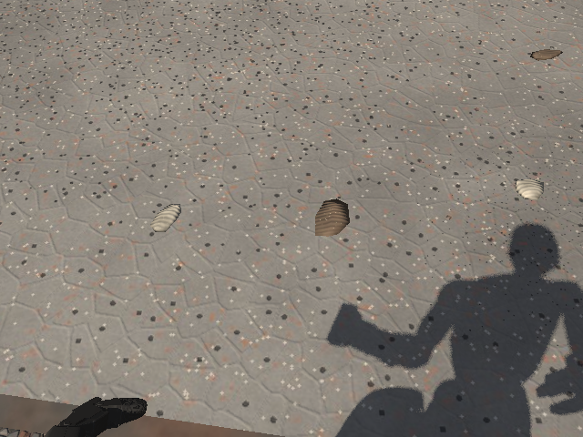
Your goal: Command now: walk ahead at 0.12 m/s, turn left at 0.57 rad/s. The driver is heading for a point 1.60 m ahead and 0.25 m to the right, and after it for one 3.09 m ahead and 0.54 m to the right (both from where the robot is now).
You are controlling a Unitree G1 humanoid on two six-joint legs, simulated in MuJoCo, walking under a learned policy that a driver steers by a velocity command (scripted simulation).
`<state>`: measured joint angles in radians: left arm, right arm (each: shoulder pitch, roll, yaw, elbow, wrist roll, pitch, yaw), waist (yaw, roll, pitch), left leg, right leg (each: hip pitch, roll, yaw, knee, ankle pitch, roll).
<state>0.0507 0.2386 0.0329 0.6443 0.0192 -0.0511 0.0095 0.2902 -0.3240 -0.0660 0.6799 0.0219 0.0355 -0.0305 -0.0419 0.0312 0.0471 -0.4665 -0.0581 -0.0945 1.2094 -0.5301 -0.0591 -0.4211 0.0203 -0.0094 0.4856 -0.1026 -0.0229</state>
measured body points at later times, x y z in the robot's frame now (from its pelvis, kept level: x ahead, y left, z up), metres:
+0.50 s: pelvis +0.04 +0.03 +0.01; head +0.06 +0.03 +0.46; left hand +0.14 +0.31 -0.11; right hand +0.22 -0.22 -0.08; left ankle +0.05 +0.15 -0.73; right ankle +0.03 -0.10 -0.68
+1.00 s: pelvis +0.03 -0.02 +0.01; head +0.06 -0.05 +0.46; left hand +0.26 +0.22 -0.06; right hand +0.11 -0.33 -0.10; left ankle +0.11 +0.15 -0.68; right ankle +0.02 -0.09 -0.73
